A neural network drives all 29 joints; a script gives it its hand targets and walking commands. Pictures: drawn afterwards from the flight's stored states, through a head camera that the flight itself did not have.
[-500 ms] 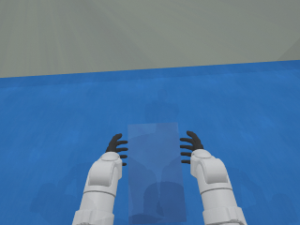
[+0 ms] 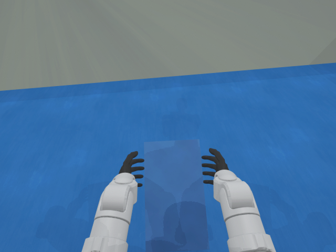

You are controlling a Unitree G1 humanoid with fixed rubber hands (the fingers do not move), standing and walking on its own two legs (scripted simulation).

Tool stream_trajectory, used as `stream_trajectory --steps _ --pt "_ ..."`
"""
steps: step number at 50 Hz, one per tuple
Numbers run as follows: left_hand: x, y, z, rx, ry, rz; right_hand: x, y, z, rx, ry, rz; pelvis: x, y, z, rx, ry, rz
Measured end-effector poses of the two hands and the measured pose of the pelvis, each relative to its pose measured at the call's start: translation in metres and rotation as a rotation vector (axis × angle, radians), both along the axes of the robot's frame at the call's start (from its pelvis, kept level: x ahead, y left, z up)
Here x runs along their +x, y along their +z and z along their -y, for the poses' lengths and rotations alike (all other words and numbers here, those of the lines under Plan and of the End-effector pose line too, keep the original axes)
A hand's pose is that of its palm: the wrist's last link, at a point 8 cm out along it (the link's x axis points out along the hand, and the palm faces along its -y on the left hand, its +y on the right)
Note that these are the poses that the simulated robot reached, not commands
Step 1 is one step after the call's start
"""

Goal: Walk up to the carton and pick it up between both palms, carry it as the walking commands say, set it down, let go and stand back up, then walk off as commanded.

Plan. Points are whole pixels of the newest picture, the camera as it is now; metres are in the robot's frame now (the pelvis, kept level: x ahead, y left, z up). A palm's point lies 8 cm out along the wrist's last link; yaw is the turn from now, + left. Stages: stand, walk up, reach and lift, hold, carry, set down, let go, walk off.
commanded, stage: carry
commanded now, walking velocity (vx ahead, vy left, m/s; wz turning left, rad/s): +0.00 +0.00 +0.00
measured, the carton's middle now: (173, 190) +0.32 -0.01 -0.06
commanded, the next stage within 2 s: none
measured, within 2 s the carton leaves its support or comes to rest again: neither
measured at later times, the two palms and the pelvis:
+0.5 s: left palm (130, 176) +0.31 +0.09 +0.04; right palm (223, 173) +0.30 -0.14 +0.04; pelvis +0.01 -0.01 +0.00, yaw +0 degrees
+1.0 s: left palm (125, 180) +0.30 +0.10 +0.05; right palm (220, 173) +0.29 -0.13 +0.05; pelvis +0.01 +0.00 +0.00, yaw +0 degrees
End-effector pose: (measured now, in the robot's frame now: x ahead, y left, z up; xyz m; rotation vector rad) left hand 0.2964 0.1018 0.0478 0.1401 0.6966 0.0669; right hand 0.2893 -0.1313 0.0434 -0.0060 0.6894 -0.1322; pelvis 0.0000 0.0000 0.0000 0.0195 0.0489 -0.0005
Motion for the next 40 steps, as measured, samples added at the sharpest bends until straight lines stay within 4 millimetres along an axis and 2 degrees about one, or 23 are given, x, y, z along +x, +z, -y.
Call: stream_trajectory --steps 7,19,28,40 --pt "0.006 0.0 0.003 0.002 -0.001 0.009 0.005 -0.001 0.004 0.001 0.001 0.009 0.005 0.0 0.003 0.002 -0.001 -0.002" --pt "0.012 -0.011 0.009 0.003 -0.012 -0.004 0.011 -0.011 0.009 0.005 -0.006 -0.002 0.012 -0.001 0.007 -0.001 -0.004 -0.007" --pt "0.014 -0.006 0.008 -0.004 -0.008 0.019 0.014 -0.004 0.009 -0.003 -0.002 0.026 0.013 -0.001 0.008 -0.003 -0.003 -0.004" --pt "0.003 0.008 0.005 -0.008 0.004 0.024 0.007 0.014 0.004 -0.011 -0.003 0.036 0.01 -0.001 0.005 -0.004 -0.005 0.015"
